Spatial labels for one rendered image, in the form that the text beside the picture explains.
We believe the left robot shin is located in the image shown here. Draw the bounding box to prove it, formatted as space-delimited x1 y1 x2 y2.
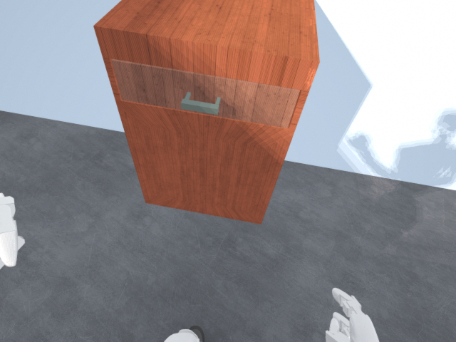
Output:
179 329 198 338

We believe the drawer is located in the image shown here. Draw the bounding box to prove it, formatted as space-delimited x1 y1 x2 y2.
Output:
111 59 300 128

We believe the handle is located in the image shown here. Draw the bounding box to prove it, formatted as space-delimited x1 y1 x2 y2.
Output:
181 92 221 115

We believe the left robot hand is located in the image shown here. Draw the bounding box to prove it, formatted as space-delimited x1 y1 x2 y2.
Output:
0 193 25 269

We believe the right robot hand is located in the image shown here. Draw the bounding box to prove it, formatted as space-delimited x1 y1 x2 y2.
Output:
326 288 379 342

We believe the cabinet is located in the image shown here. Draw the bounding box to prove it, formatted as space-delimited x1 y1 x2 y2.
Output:
93 0 320 224

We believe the left robot foot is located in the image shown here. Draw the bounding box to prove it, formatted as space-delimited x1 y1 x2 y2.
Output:
189 326 204 342

